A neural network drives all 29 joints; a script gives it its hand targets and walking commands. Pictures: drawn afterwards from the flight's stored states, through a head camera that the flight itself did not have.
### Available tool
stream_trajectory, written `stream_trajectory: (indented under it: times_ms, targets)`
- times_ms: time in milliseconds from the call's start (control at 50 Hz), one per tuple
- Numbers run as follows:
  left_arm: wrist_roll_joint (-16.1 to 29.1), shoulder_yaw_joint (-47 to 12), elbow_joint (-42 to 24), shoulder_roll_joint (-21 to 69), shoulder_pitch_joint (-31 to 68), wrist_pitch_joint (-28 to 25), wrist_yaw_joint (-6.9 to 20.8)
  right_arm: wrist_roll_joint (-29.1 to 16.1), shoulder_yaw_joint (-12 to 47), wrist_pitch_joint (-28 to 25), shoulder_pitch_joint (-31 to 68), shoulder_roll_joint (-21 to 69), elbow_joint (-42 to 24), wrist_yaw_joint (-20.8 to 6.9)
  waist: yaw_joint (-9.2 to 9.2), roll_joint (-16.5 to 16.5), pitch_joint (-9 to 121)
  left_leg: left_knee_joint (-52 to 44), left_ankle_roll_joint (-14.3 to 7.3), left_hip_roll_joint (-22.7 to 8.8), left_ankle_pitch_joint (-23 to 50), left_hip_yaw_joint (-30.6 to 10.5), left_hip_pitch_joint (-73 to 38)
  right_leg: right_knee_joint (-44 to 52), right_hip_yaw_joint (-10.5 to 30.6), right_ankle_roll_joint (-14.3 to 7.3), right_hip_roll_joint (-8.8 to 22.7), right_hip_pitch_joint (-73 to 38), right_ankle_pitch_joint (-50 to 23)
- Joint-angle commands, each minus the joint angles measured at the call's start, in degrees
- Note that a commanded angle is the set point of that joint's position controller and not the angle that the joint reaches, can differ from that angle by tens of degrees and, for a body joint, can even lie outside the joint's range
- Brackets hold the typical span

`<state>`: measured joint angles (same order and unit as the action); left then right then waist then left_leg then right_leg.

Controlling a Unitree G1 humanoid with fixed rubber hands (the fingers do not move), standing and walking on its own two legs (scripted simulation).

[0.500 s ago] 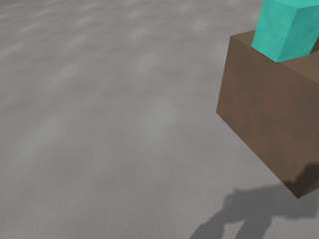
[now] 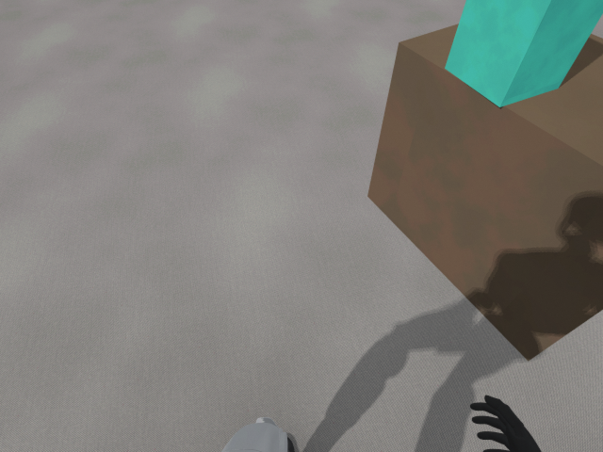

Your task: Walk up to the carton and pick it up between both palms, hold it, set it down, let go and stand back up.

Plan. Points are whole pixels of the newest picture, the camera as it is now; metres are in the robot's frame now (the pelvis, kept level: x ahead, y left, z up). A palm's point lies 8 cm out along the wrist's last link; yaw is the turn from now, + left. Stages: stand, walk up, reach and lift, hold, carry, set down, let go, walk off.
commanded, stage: walk up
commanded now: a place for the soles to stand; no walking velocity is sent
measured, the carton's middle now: (521, 29) +1.03 -0.49 +0.07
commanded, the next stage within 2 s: none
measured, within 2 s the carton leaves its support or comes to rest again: neither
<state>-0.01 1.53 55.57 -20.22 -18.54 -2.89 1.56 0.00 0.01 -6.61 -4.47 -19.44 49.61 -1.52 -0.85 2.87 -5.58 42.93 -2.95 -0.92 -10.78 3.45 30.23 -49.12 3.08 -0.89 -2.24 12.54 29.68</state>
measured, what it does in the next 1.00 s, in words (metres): walks ahead, turning right: right foot, then left foot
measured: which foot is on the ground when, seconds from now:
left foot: down 0.00-0.52, up 0.54-0.80, down 0.82-1.00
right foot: up 0.00-0.38, down 0.40-0.84, up 0.86-1.00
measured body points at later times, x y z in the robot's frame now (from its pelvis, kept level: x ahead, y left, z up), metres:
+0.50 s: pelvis +0.14 +0.01 +0.00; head +0.15 -0.05 +0.45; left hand +0.32 +0.29 -0.08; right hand +0.14 -0.28 -0.15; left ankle +0.12 +0.08 -0.70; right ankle +0.09 -0.11 -0.70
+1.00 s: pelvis +0.33 +0.01 -0.02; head +0.35 -0.02 +0.43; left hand +0.53 +0.27 -0.13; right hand +0.32 -0.31 -0.13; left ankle +0.44 +0.06 -0.70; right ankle +0.20 -0.09 -0.64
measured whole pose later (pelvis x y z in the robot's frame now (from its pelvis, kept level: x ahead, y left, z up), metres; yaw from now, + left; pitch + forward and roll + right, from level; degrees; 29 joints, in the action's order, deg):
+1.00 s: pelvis +0.33 +0.01 -0.02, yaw -31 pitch -5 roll +0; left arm 0.0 1.5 52.6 -23.2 -15.9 -4.3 -1.2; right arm 0.0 0.0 -1.5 -3.3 -20.3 48.6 -2.2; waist -0.4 1.4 -10.0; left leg 54.3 -2.9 -3.5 -23.0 8.7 26.1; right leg -76.1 4.2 -2.5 1.7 23.5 28.7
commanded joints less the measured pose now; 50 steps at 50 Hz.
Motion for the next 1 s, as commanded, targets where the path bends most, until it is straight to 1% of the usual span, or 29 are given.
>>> stream_trajectory:
  times_ms: [0, 40, 60, 120, 160, 200, 300, 380, 420, 440, 460, 480, 500, 520, 540, 560, 600, 640, 680, 740, 760, 780, 800, 820, 840, 860, 900, 920, 980]
  targets:
    - [0.05, 4.56, -4.12, -16.29, -3.97, 0.16, -0.26, 0.22, -9.51, 0.7, -1.66, -20.2, -4.54, 0.94, 2.11, 5.67, 4.38, -38.83, 3.64, -25.41, -47.99, -34.78, -20.37, -24.99, 1.64, -3.4, 3.81, 25.84, -8.22]
    - [0.3, 5.19, -2.99, -14.46, -7.41, 1.15, 0.97, 0.69, -8.89, 0.99, 1.8, -17.1, -5.56, 0.79, 0.48, 8.32, 3.45, -39.15, 5.63, -19.65, -37.93, -21.77, -15.8, -21.48, -0.76, -2.39, 6.59, 18.98, -10.87]
    - [0.65, 5.8, -2.35, -14.49, -6.5, 1.5, 1.12, 1.35, -8.36, 0.84, 1.93, -15.51, -3.78, 0.66, 0.01, 8.18, 2.34, -36.75, 3.83, -17.16, -31.34, -15.6, -13.85, -18.13, -0.1, -1.43, 7.61, 16.44, -12.46]
    - [0.26, 5.85, -4.63, -15.47, -1.03, 1.36, 1.39, 1.28, -8.61, 0.72, -2.52, -16.17, -3.7, 0.47, 2.91, 1.67, 0.9, -35.05, -1.2, -19.7, -28.66, -14.56, -19.34, -16.11, -0.96, -0.41, 9.84, 20.73, -11.38]
    - [-0.48, 5.54, -5.23, -15.02, 1.87, 1.82, 1.08, 0.89, -8.95, 0.4, -3.66, -17.86, -3.1, 0.4, 3.48, -0.4, -2.26, -37.36, -0.68, -23.2, -28.45, -17.07, -19.3, -16.79, 0.52, 0.52, 10.16, 23.57, -12.19]
    - [0.1, 5.29, -5.25, -14.61, 0.15, 1.68, 1.32, 0.96, -8.69, 0.22, -2.85, -17.53, -3.65, 0.35, 3.08, -1.04, -1.34, -37.74, 2.96, -21.86, -23.15, -12.66, -21.35, -15.1, 0.48, 0.6, 11.1, 23.22, -14.15]
    - [-0.09, 5.13, -6.75, -14.77, 5.98, 1.98, 1.28, 1.12, -8.91, 0.73, -2.36, -18.34, -2.56, -0.13, 4.23, -0.05, -3.3, -36.37, -0.23, -22.96, -19.6, -7.08, -24.12, -9.52, -2.11, 0.51, 12.74, 24.66, -8.99]
    - [-0.2, 4.69, -9.84, -14.55, 11.6, 1.23, 0.76, 2.35, -9.42, 1.36, -7.53, -20.08, -1.77, -0.01, 6.37, -3.62, -2.63, -27.82, -3.12, -25.08, 0.5, -4.87, -31.66, -1.12, -4.45, -0.41, 12.48, 24.93, -2.97]
    - [-0.04, 4.95, -8.81, -13.93, 7.03, 0.58, 0.27, 1.94, -9.11, 1.89, -4.54, -20.2, -2.25, -0.26, 3.31, -0.67, -0.74, -21.78, -3.63, -23.8, 7.29, 1.1, -29.05, 3.37, -7.04, -1.99, 11.18, 18.63, -3.85]
    - [-0.06, 5.22, -7.36, -13.68, 2.21, 0.24, -0.05, 1.82, -8.78, 2.28, -1.58, -18.85, -2.67, -0.24, -0.53, -1.69, 1.39, -14.81, -3.04, -19.55, 13.85, 7.44, -25.46, 8.38, -9.79, -2.96, 8.29, 9.96, -5.03]
    - [-0.15, 6.37, -5.21, -15.0, -8.02, -0.27, -0.88, 1.85, -8.1, 2.92, 2.46, -17.66, -4.62, -0.54, -6.47, -2.98, 7.97, 0.36, -1.68, -15.02, 20.47, 11.44, -19.61, 16.06, -7.69, -5.48, 6.28, -4.16, -8.08]
    - [-0.37, 8.06, -2.26, -19.84, -17.76, -0.67, -1.79, 1.36, -7.27, 3.5, 5.98, -13.88, -5.71, -0.94, -12.57, -15.23, 9.69, 18.22, 0.73, -8.83, 9.5, 12.67, -4.64, 21.99, 0.9, -7.47, 6.19, -18.54, -10.01]
    - [-0.15, 10.06, -3.26, -26.94, -17.94, -0.43, -2.85, 0.34, -5.88, 3.12, 6.55, -10.22, -8.62, -1.56, -11.19, -28.57, 9.73, 27.6, 4.51, 0.58, -18.53, 9.62, 14.62, 26.1, 28.75, -14.03, 18.14, -29.11, -19.27]
    - [0.91, 9.37, -4.26, -26.43, -18.56, -0.16, -3.59, 0.15, -6.75, 2.47, 10.7, -14.71, -10.0, -1.32, -11.41, -25.24, 10.18, 29.07, 6.53, 3.15, -26.4, -1.46, 26.65, 26.73, 46.61, -20.43, 22.49, -38.13, -30.42]
    - [1.81, 8.23, -4.63, -25.37, -16.33, 0.0, -5.04, 0.18, -6.43, 1.72, 14.36, -15.69, -9.89, -1.04, -11.19, -16.17, 8.94, 31.05, 7.42, 0.88, -26.05, -6.74, 29.23, 25.24, 46.96, -21.62, 24.22, -38.94, -39.88]
    - [1.77, 7.69, -5.18, -23.56, -15.65, -0.21, -5.92, 0.12, -6.07, 1.61, 15.09, -15.07, -8.78, -1.06, -10.79, -7.96, 9.27, 30.91, 6.81, -2.29, -23.26, -7.35, 29.94, 20.36, 38.83, -19.19, 22.61, -38.38, -48.52]
    - [0.69, 6.97, -5.3, -21.0, -11.29, -1.16, -6.42, 0.66, -6.31, 1.62, 12.15, -14.32, -8.04, -1.32, -7.17, -6.45, 7.43, 24.91, 4.73, -3.15, -19.63, -6.37, 26.18, 17.52, 30.0, -14.2, 19.43, -29.33, -50.33]
    - [0.19, 6.57, -7.63, -20.72, -6.59, -2.56, -5.79, 0.9, -6.37, 2.32, 9.48, -14.71, -8.68, -1.49, -4.58, -7.76, 8.2, 19.68, 3.21, -2.88, -18.39, -4.33, 19.58, 18.82, 26.67, -13.21, 17.79, -17.79, -41.89]
    - [-1.06, 6.59, -8.24, -21.24, -3.42, -3.79, -5.38, 0.86, -7.44, 2.68, 12.58, -15.08, -10.28, -1.62, -2.86, -6.32, 5.91, 14.96, 2.24, -4.58, -15.06, -6.67, 16.46, 19.96, 30.65, -14.13, 18.62, -9.57, -29.0]
    - [-0.9, 6.38, -9.83, -22.35, 4.08, -4.34, -5.26, 0.75, -8.13, 1.52, 5.26, -15.06, -8.31, -1.93, 2.13, -6.98, 4.76, 2.85, 0.9, -3.92, -3.94, -2.45, -1.53, 16.33, 22.51, -11.49, 16.61, 4.75, -27.07]
    - [-0.3, 5.62, -9.88, -21.51, 6.76, -4.4, -4.87, 0.85, -8.82, 1.82, -1.9, -15.53, -5.6, -1.97, 6.24, -4.48, 10.27, -0.27, -0.32, -2.91, 0.95, 0.99, -21.34, 12.73, 15.66, -9.2, 14.1, 14.58, -29.35]
    - [-0.52, 4.6, -10.33, -18.2, 6.82, -4.75, -4.76, 1.65, -10.72, 1.66, -12.93, -18.95, -1.83, -1.42, 12.4, 0.14, 15.72, -5.09, -3.5, -2.74, -0.94, -5.38, -36.99, -4.77, 10.07, -5.91, 8.82, 20.33, -34.79]
    - [0.4, 2.58, -9.31, -13.02, 1.62, -4.96, -4.58, 1.96, -12.05, 1.76, -22.49, -23.24, -0.35, -0.59, 15.2, 15.72, 23.09, -10.46, -3.75, -12.18, -13.56, -19.25, -47.41, -23.62, 4.48, -3.06, 0.78, 28.59, -15.67]
    - [0.25, 2.54, -8.12, -12.69, -2.1, -4.46, -4.85, 1.47, -10.95, 2.57, -16.9, -22.29, -2.1, 0.01, 10.54, 13.6, 20.56, -19.56, -2.28, -20.1, -29.17, -29.08, -40.66, -28.01, 1.28, -3.45, -0.24, 29.52, 1.99]
    - [0.77, 3.09, -7.25, -15.56, -4.91, -3.57, -4.67, 0.62, -11.14, 3.1, -9.05, -25.43, -4.14, -0.35, 6.8, 15.31, 15.04, -32.06, -3.36, -24.96, -49.36, -41.82, -29.81, -32.99, 1.83, -4.75, 0.47, 33.54, -0.25]
    - [0.12, 4.47, -5.39, -18.48, -4.27, -2.83, -4.33, 0.15, -10.16, 3.57, -1.79, -24.87, -4.75, -0.41, 4.52, 12.82, 6.51, -36.12, -3.64, -24.26, -56.41, -44.09, -19.51, -37.03, 1.28, -4.84, 2.3, 31.66, -2.6]
    - [0.18, 5.17, -5.29, -19.89, -6.22, -2.19, -3.96, 1.14, -9.35, 3.97, 0.37, -21.26, -6.2, -0.42, 2.78, 12.86, 2.32, -30.61, -7.8, -22.89, -45.2, -33.57, -13.24, -33.78, -1.65, -2.73, 6.14, 29.56, -4.99]
    - [-0.24, 5.71, -3.95, -18.93, -5.18, -2.21, -3.5, 1.24, -8.79, 3.83, -0.35, -18.02, -5.2, -0.41, 2.41, 8.06, 0.98, -29.54, -7.76, -20.48, -38.76, -26.98, -9.32, -30.86, -1.0, -1.86, 7.03, 25.0, -5.62]
    - [-0.54, 5.7, -5.17, -17.59, -4.46, -2.02, -3.14, 1.62, -8.93, 3.16, -4.52, -18.53, -4.43, -0.19, 4.05, 4.12, 1.4, -24.6, -9.55, -20.7, -27.7, -21.42, -14.71, -23.11, -2.29, -0.12, 8.17, 25.65, -4.72]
